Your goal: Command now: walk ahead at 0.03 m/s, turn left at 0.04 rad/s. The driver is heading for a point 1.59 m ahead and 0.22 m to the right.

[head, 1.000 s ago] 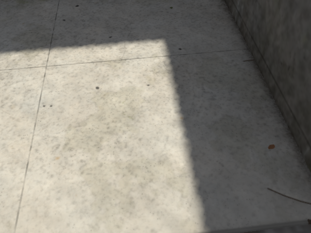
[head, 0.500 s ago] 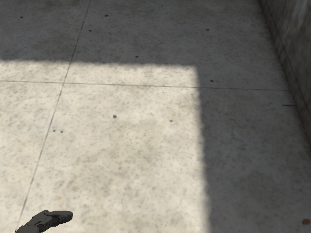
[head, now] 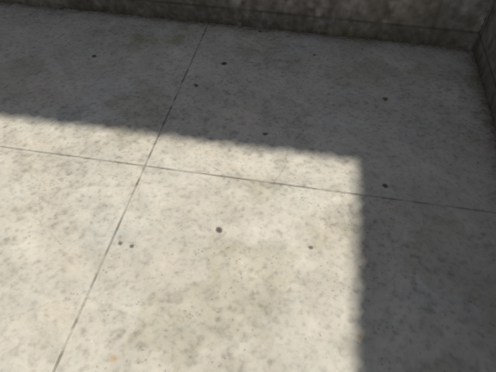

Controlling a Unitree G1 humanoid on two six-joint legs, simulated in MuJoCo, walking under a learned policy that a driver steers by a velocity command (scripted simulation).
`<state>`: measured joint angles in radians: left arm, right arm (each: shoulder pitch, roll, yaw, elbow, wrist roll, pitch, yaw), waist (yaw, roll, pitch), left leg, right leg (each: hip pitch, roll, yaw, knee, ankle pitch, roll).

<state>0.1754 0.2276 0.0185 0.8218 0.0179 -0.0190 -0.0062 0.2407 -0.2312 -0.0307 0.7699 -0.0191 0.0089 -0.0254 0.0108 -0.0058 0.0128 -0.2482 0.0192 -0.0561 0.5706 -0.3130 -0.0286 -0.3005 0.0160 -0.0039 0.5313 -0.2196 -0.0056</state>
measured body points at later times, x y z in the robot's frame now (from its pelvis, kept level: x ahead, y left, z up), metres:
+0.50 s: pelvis +0.02 +0.01 +0.00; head +0.03 +0.01 +0.45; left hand +0.12 +0.26 -0.14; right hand +0.10 -0.25 -0.13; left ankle +0.00 +0.14 -0.73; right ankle +0.04 -0.12 -0.73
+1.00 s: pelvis +0.02 +0.01 +0.00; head +0.02 +0.01 +0.45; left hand +0.06 +0.26 -0.15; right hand +0.02 -0.23 -0.15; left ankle +0.00 +0.14 -0.73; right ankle +0.04 -0.12 -0.73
